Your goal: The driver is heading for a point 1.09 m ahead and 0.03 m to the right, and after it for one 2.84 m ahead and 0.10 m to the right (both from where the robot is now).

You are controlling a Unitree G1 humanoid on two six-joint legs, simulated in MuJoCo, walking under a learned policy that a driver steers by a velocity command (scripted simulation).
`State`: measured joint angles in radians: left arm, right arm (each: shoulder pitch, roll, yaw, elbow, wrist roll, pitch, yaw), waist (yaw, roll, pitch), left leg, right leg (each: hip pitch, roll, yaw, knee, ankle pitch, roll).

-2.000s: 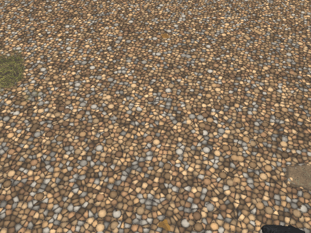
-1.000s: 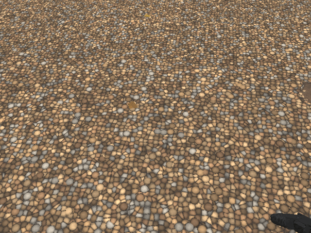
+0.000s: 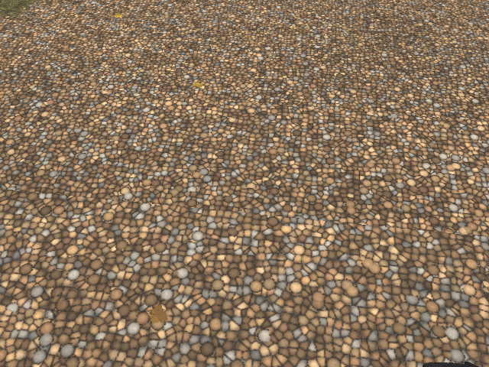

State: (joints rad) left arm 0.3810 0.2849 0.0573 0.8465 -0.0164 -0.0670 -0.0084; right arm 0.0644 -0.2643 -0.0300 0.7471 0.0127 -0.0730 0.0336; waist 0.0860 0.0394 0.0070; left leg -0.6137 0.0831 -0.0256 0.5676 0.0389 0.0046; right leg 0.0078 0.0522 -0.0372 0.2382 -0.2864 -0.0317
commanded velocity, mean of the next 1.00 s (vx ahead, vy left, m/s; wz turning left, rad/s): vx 0.50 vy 0.00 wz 0.00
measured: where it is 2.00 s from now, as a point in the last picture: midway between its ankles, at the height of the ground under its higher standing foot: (286, 203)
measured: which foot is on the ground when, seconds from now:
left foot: up 0.00-0.06, down 0.08-0.66, up 0.68-1.00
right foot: down 0.00-0.08, up 0.10-0.60, down 0.62-1.00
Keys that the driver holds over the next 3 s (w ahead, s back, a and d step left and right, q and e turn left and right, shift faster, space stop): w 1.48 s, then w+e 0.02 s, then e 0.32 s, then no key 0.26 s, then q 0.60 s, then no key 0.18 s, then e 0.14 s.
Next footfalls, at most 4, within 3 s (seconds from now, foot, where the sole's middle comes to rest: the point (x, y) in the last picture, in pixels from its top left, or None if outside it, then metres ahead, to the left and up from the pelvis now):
0.08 left None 0.22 0.14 -0.78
0.62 right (319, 346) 0.55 -0.12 -0.78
1.16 left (251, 245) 0.85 0.09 -0.78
1.80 right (321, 194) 1.21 -0.15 -0.95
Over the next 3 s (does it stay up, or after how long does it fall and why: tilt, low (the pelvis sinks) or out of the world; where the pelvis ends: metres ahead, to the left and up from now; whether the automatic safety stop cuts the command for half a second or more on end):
stays up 1.27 0.00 -0.18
